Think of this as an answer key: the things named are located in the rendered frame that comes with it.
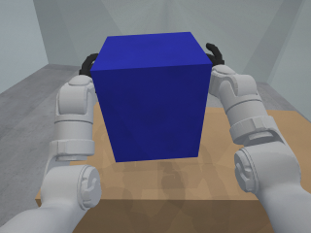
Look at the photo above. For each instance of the carton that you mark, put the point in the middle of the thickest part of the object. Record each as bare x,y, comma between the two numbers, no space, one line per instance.
152,90

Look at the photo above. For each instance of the right robot hand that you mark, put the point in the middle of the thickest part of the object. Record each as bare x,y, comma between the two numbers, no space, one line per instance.
217,58

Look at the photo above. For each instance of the pedestal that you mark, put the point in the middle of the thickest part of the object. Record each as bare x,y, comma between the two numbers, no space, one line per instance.
185,195

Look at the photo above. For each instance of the left robot hand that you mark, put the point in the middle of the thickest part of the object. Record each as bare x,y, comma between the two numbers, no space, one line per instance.
86,66

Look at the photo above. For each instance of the left robot forearm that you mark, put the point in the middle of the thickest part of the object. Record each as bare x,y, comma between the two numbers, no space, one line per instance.
73,121

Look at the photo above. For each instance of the right robot upper arm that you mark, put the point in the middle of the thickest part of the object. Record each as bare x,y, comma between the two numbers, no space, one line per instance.
270,172

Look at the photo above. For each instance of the left robot upper arm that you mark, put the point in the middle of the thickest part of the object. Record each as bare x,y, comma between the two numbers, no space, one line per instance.
67,193

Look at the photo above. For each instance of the right robot forearm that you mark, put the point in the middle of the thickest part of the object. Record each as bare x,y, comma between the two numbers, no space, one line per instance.
250,124

